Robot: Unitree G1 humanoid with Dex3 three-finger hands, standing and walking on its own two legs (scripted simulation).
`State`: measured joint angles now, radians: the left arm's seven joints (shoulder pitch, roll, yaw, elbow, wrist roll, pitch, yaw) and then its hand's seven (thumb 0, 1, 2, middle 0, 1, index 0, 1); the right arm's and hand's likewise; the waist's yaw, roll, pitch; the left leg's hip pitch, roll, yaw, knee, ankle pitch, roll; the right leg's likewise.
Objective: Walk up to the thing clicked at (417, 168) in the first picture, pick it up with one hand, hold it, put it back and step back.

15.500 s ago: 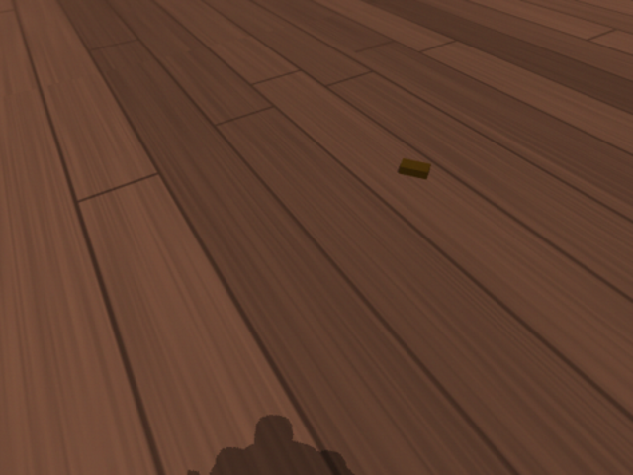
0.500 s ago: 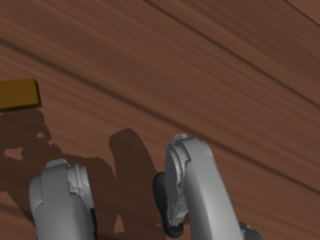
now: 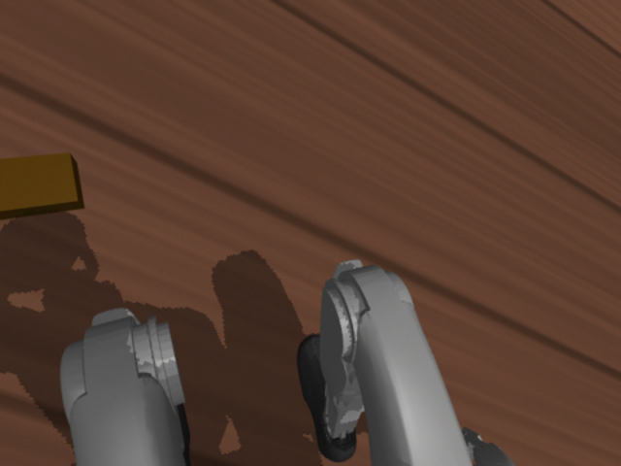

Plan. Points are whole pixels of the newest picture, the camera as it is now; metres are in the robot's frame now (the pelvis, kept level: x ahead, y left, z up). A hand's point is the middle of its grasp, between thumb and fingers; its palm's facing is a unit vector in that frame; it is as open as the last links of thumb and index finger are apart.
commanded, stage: rise first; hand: left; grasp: from above
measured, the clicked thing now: (21, 187) +0.50 +0.32 -0.30
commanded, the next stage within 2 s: approach in 0.08 s
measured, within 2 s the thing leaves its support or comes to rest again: neither
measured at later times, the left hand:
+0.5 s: hand out of the picture +0.49 +0.31 -0.17, palm faces -0.42 -0.07 -0.91, open 14.1 cm
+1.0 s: hand out of the picture +0.47 +0.34 -0.17, palm faces -0.51 -0.10 -0.85, open 14.1 cm
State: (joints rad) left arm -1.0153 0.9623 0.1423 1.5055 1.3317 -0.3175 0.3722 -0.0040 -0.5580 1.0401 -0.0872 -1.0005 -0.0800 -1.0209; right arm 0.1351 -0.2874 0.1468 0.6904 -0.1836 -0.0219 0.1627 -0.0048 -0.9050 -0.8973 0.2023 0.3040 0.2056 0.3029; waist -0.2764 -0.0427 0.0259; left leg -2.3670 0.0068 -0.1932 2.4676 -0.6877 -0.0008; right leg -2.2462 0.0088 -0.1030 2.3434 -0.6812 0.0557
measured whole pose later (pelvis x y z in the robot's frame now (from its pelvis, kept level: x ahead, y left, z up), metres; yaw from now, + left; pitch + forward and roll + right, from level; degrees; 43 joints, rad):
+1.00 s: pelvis -0.01 +0.00 +0.00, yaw +0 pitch +31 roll -11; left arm -1.09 0.98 0.06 1.47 1.23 -0.26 0.22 0.00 -0.54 1.00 -0.11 -1.00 -0.11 -1.02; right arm 0.16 -0.31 0.20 0.65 -0.16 -0.01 0.12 0.00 -0.90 -0.89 0.20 0.30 0.21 0.30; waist -0.30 -0.05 0.08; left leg -2.36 0.01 -0.19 2.46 -0.66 -0.01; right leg -2.25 0.02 -0.10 2.33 -0.64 0.05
